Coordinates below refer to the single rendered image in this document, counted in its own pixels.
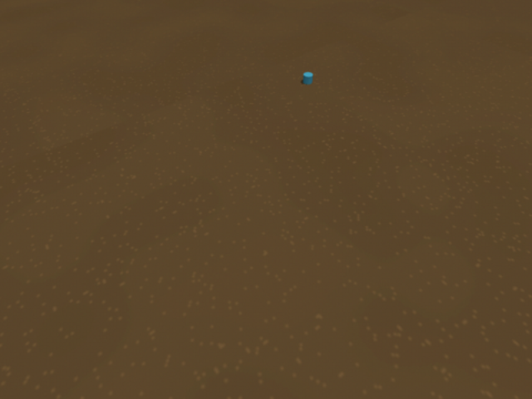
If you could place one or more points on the tin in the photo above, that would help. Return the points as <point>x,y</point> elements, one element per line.
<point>307,78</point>

